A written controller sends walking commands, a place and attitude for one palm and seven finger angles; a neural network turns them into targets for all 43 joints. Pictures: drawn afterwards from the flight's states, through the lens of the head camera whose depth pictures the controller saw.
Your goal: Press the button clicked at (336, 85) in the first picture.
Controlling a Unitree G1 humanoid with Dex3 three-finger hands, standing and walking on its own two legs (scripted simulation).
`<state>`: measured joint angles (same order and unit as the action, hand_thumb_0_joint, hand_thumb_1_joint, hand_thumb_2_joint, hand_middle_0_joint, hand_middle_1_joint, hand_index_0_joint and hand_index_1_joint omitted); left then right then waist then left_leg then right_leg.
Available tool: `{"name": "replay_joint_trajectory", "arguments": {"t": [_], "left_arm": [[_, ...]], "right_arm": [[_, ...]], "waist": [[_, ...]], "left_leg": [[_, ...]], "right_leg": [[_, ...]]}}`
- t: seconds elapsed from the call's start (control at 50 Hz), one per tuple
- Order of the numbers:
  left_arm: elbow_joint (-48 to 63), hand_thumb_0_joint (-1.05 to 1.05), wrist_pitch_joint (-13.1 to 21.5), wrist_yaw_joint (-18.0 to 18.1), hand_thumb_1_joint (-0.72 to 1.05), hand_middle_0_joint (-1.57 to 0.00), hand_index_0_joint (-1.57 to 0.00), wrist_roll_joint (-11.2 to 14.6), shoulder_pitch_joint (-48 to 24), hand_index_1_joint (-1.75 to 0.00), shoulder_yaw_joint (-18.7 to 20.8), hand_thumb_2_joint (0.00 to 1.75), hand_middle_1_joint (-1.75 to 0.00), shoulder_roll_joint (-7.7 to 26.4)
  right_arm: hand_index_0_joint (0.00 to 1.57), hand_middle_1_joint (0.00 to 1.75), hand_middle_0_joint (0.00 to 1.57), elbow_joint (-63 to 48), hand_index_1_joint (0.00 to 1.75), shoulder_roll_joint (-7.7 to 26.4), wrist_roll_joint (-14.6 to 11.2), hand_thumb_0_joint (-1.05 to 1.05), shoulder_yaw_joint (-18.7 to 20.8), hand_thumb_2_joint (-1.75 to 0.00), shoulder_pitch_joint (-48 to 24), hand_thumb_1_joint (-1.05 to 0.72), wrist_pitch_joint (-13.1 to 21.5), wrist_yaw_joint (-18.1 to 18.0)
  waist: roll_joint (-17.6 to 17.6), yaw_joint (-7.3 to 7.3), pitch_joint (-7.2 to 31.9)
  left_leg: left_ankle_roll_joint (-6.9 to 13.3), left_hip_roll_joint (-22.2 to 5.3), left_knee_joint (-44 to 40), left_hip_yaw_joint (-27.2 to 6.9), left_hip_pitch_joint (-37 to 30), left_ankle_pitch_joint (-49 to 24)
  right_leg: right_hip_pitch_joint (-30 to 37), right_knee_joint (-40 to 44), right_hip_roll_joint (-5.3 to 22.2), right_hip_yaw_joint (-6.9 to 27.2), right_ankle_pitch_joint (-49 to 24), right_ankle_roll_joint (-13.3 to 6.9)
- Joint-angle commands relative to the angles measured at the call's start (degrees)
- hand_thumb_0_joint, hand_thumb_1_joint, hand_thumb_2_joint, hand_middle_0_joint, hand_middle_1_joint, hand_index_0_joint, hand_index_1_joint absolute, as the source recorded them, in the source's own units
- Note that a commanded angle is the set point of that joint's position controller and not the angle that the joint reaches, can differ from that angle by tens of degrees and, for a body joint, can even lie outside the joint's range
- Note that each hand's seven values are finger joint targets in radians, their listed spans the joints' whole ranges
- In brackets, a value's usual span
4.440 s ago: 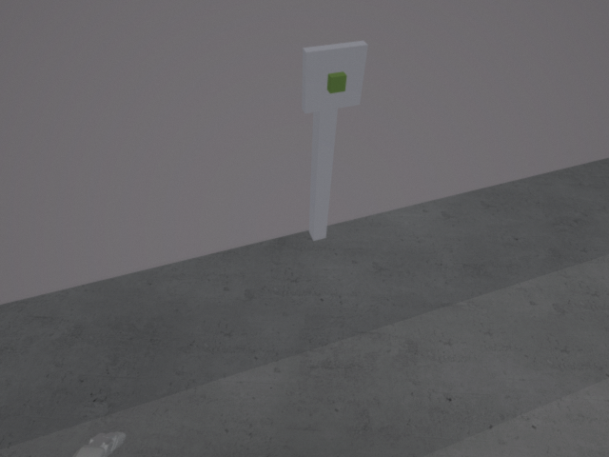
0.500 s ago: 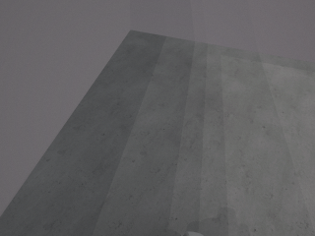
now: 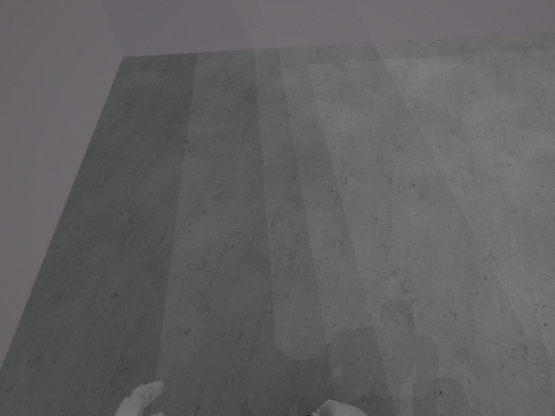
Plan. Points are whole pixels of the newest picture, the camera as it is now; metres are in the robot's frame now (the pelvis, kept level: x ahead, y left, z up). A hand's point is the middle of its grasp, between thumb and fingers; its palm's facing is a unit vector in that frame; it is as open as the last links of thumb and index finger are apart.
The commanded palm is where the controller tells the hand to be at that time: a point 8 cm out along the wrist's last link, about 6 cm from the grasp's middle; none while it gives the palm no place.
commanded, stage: turn to face it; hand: left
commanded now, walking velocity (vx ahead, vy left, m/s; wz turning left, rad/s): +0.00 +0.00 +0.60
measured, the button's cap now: out of the picture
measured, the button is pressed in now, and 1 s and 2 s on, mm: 0 0 0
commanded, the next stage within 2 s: none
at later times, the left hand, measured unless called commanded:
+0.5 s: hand out of the picture +0.06 +0.24 -0.18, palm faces +0.31 -0.93 -0.20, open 7.3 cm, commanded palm none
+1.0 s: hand out of the picture +0.04 +0.18 -0.12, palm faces +0.54 -0.79 -0.29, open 7.4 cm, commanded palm none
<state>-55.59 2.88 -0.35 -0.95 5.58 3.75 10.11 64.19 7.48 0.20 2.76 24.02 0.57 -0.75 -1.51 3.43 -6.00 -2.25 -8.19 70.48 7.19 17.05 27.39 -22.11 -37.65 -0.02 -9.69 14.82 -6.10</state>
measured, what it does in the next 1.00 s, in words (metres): steps on the spot, turning left: left foot, then right foot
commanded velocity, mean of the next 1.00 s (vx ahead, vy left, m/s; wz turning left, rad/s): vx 0.00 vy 0.00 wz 0.60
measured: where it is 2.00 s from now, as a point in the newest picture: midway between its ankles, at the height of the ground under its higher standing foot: outside the picture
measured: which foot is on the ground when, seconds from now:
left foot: up 0.00-0.38, down 0.40-0.88, up 0.90-1.00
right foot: down 0.00-0.42, up 0.44-0.86, down 0.88-1.00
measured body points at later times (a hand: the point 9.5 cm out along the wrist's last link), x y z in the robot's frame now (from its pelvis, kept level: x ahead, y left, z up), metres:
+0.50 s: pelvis +0.07 +0.03 +0.00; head +0.09 +0.07 +0.45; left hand +0.05 +0.28 -0.16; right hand +0.20 -0.19 -0.13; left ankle +0.09 +0.13 -0.72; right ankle +0.06 -0.09 -0.67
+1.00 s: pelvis +0.07 -0.04 +0.02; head +0.10 -0.05 +0.47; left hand +0.01 +0.22 -0.10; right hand +0.26 -0.23 -0.14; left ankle +0.03 +0.09 -0.65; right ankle +0.11 -0.14 -0.72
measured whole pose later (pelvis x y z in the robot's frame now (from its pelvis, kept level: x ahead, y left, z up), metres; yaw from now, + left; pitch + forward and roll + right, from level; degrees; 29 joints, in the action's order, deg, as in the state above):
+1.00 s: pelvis +0.07 -0.04 +0.02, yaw +33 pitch +0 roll +1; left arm -50.2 -1.7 1.4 -1.3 12.0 2.7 9.8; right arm 53.2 15.0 1.3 6.8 11.7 -4.7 1.3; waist -2.9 1.5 -2.2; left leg -2.4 2.4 60.7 -1.8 33.0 21.1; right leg -12.3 -29.9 3.7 -5.9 17.7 -0.4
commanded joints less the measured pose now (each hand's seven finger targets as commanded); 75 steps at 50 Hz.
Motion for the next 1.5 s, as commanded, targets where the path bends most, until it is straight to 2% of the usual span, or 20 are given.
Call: {"name": "replay_joint_trajectory", "arguments": {"t": [0.0, 0.06, 0.34, 0.36, 0.4, 0.42, 0.54, 0.72, 0.82, 0.84, 0.86, 0.88, 0.96, 1.14, 1.26, 1.28, 1.3, 1.32, 1.34, 1.48], "left_arm": [[-0.8, 0.00, 1.1, 1.7, 0.90, -0.20, -0.20, 0.2, 7.8, -0.30, 0.0, 0.90, -0.30, 5.6], [-0.6, 0.00, 1.2, 1.9, 0.90, -0.20, -0.20, -0.1, 5.3, -0.30, -0.5, 0.90, -0.30, 4.4], [2.0, 0.00, -2.3, 2.2, 0.90, -0.20, -0.20, -0.5, 8.2, -0.30, 2.2, 0.90, -0.30, 9.2], [2.5, 0.00, -2.6, 2.0, 0.90, -0.20, -0.20, 0.0, 8.0, -0.30, 2.2, 0.90, -0.30, 9.3], [7.3, 0.00, -3.0, 1.6, 0.90, -0.20, -0.20, 0.6, 5.2, -0.30, 1.2, 0.90, -0.30, 4.9], [8.3, 0.00, -3.4, 1.8, 0.90, -0.20, -0.20, 0.1, 3.1, -0.30, 1.3, 0.90, -0.30, 6.5], [4.9, 0.00, -4.2, 0.9, 0.90, -0.20, -0.20, -0.1, 6.4, -0.30, 2.2, 0.90, -0.30, 6.3], [7.6, 0.00, -4.7, 1.5, 0.90, -0.20, -0.20, 0.2, 3.9, -0.30, 2.0, 0.90, -0.30, 6.2], [6.2, 0.00, -4.0, 1.9, 0.90, -0.20, -0.20, 0.7, 13.1, -0.30, 2.4, 0.90, -0.30, 7.5], [6.1, 0.00, -3.6, 2.2, 0.90, -0.20, -0.20, 0.1, 15.4, -0.30, 2.9, 0.90, -0.30, 10.8], [7.2, 0.00, -3.2, 2.7, 0.90, -0.20, -0.20, -1.1, 14.7, -0.30, 4.0, 0.90, -0.30, 16.8], [9.2, 0.00, -3.7, 2.9, 0.90, -0.20, -0.20, -0.4, 9.9, -0.30, 3.1, 0.90, -0.30, 17.3], [11.1, 0.00, -2.5, 2.4, 0.90, -0.20, -0.20, -0.2, 0.5, -0.30, 1.1, 0.90, -0.30, 10.0], [6.8, 0.00, -2.6, 2.2, 0.90, -0.20, -0.20, -0.8, 12.3, -0.30, 1.9, 0.90, -0.30, 13.0], [6.3, 0.00, -3.4, 1.8, 0.90, -0.20, -0.20, -0.4, 11.0, -0.30, 2.9, 0.90, -0.30, 14.6], [6.7, 0.00, -3.6, 1.6, 0.90, -0.20, -0.20, 0.2, 10.9, -0.30, 2.7, 0.90, -0.30, 13.8], [9.3, 0.00, -3.7, 1.1, 0.90, -0.20, -0.20, 0.6, 9.4, -0.30, 2.3, 0.90, -0.30, 10.3], [11.4, 0.00, -4.0, 1.3, 0.90, -0.20, -0.20, 0.2, 5.1, -0.30, 1.0, 0.90, -0.30, 8.2], [11.8, 0.00, -4.5, 1.6, 0.90, -0.20, -0.20, -0.1, 2.9, -0.30, 1.1, 0.90, -0.30, 9.4], [8.2, 0.00, -4.9, 0.8, 0.90, -0.20, -0.20, 0.2, 4.6, -0.30, 1.7, 0.90, -0.30, 9.2]], "right_arm": [[0.20, 0.30, 0.20, -2.8, 0.30, 2.4, 0.8, 0.00, 0.1, -0.90, 2.6, -0.90, 0.1, -0.7], [0.20, 0.30, 0.20, -1.4, 0.30, 0.9, 0.7, 0.00, -0.2, -0.90, 5.5, -0.90, -1.2, -0.6], [0.20, 0.30, 0.20, -11.7, 0.30, 6.0, 1.2, 0.00, 1.4, -0.90, -9.7, -0.90, -1.9, 1.4], [0.20, 0.30, 0.20, -11.2, 0.30, 7.8, 1.3, 0.00, 2.1, -0.90, -5.9, -0.90, -1.7, 1.3], [0.20, 0.30, 0.20, -10.7, 0.30, 17.1, 1.3, 0.00, 3.9, -0.90, 0.5, -0.90, -0.9, 0.5], [0.20, 0.30, 0.20, -10.2, 0.30, 17.3, 1.1, 0.00, 3.9, -0.90, 0.4, -0.90, -1.2, 0.3], [0.20, 0.30, 0.20, -14.4, 0.30, 14.4, 0.9, 0.00, 2.9, -0.90, -11.6, -0.90, -0.2, -0.3], [0.20, 0.30, 0.20, -14.3, 0.30, 16.2, 1.3, 0.00, 4.5, -0.90, -10.7, -0.90, -1.7, 0.4], [0.20, 0.30, 0.20, -16.5, 0.30, 16.2, 1.1, 0.00, 5.3, -0.90, -15.6, -0.90, -2.7, 0.9], [0.20, 0.30, 0.20, -17.1, 0.30, 13.7, 0.6, 0.00, 5.1, -0.90, -16.0, -0.90, -2.9, 1.2], [0.20, 0.30, 0.20, -18.7, 0.30, 8.6, 0.4, 0.00, 4.3, -0.90, -15.2, -0.90, -2.9, 1.3], [0.20, 0.30, 0.20, -19.1, 0.30, 12.0, 1.3, 0.00, 4.9, -0.90, -17.3, -0.90, -2.9, 1.3], [0.20, 0.30, 0.20, -15.0, 0.30, 11.3, 1.4, 0.00, 4.7, -0.90, -12.0, -0.90, -4.0, 2.5], [0.20, 0.30, 0.20, -17.2, 0.30, 9.8, 0.7, 0.00, 2.9, -0.90, -20.8, -0.90, -3.6, 2.5], [0.20, 0.30, 0.20, -16.4, 0.30, 11.1, 0.5, 0.00, 2.6, -0.90, -15.8, -0.90, -2.2, 2.2], [0.20, 0.30, 0.20, -15.4, 0.30, 14.0, 0.7, 0.00, 3.3, -0.90, -12.1, -0.90, -1.7, 2.1], [0.20, 0.30, 0.20, -14.9, 0.30, 21.2, 1.0, 0.00, 5.1, -0.90, -7.2, -0.90, -1.0, 1.6], [0.20, 0.30, 0.20, -13.2, 0.30, 23.9, 0.2, 0.00, 5.7, -0.90, -3.2, -0.90, -1.4, 1.1], [0.20, 0.30, 0.20, -12.7, 0.30, 22.4, 0.3, 0.00, 5.2, -0.90, -3.1, -0.90, -1.7, 0.8], [0.20, 0.30, 0.20, -16.0, 0.30, 17.2, 0.8, 0.00, 3.4, -0.90, -14.0, -0.90, -1.0, 0.0]], "waist": [[3.5, -1.71, 6.5], [4.0, 0.57, 7.1], [4.7, -3.19, 5.8], [0.4, -1.09, 8.6], [-21.2, 1.64, 11.0], [-11.5, 1.39, 12.1], [-3.8, -2.88, 10.5], [-7.6, -1.10, 9.1], [-7.2, -5.41, 10.7], [0.3, -6.66, 10.5], [19.6, -7.12, 8.5], [17.3, -6.27, 5.4], [10.5, -0.18, 0.5], [12.2, -6.53, 5.0], [13.6, -4.42, 10.8], [6.9, -2.20, 13.3], [-11.7, 1.01, 16.5], [-15.8, 2.58, 16.7], [-8.9, 2.34, 14.5], [-7.0, -2.41, 8.7]], "left_leg": [[0.0, -1.4, 1.9, -6.5, 9.0, -7.4], [-0.8, -0.7, -6.4, -5.8, 6.6, -9.0], [0.4, 2.5, -33.5, 0.3, 3.5, -9.7], [1.3, 3.0, -39.8, -0.7, -3.8, -17.7], [15.4, -18.1, -49.5, -30.9, -15.1, -58.5], [17.0, -18.8, -49.1, -27.6, -13.7, -49.6], [10.0, -6.2, -52.2, -17.5, -6.2, -30.0], [11.8, -5.1, -53.3, -26.1, -5.2, -18.2], [7.7, 0.2, -49.4, -26.2, 5.3, -14.6], [4.3, 4.7, -41.8, -22.3, 13.2, -8.6], [-0.9, 13.1, -24.4, -10.3, 24.3, 1.7], [-0.3, 10.1, -12.6, -11.6, 21.8, 4.3], [-1.6, 6.9, 0.8, -9.2, 18.8, -8.4], [-2.9, 5.5, -17.6, -3.4, 15.0, -2.1], [-0.5, 7.2, -41.6, 0.2, -0.3, -11.0], [0.9, 5.4, -47.4, -2.8, -11.2, -22.2], [7.7, -9.8, -48.1, -22.8, -23.9, -45.4], [14.3, -16.7, -46.7, -29.0, -24.9, -66.1], [14.9, -16.2, -45.7, -23.9, -22.8, -62.8], [10.3, -3.8, -48.8, -17.9, -10.4, -45.3]], "right_leg": [[8.2, 19.9, 18.4, 11.4, -36.2, -1.9], [5.8, 20.2, 16.8, 4.2, -35.6, -1.2], [14.3, 7.6, 21.6, -0.7, -24.7, 0.4], [11.2, -0.1, 19.6, -2.7, -22.1, 2.9], [-10.0, -25.6, 5.4, -1.5, 25.3, 10.9], [-10.0, -30.6, 6.1, 5.6, 24.4, 10.0], [-8.3, -29.2, 6.1, 8.3, 6.3, 11.1], [-3.7, -11.8, 3.4, 8.6, 11.0, 11.4], [15.0, 10.8, 1.0, 6.5, 2.4, 9.5], [21.8, 20.1, 7.3, 12.2, 4.4, 7.3], [23.3, 28.0, 24.9, 31.3, 13.1, 1.2], [10.4, 28.5, 29.6, 31.6, 12.2, -1.1], [6.0, 22.4, 17.7, 11.9, -5.3, 2.5], [20.0, 15.6, 21.4, 5.8, -25.6, -0.2], [19.7, 4.1, 20.7, -0.1, -30.2, 3.5], [12.5, -4.4, 19.2, -1.8, -24.7, 6.3], [-5.5, -17.8, 10.9, -3.3, 5.4, 11.2], [-13.0, -25.6, 7.7, 2.8, 25.0, 12.3], [-13.3, -29.1, 9.1, 6.0, 21.9, 11.5], [-8.1, -26.3, 6.2, 8.5, 7.6, 12.7]]}}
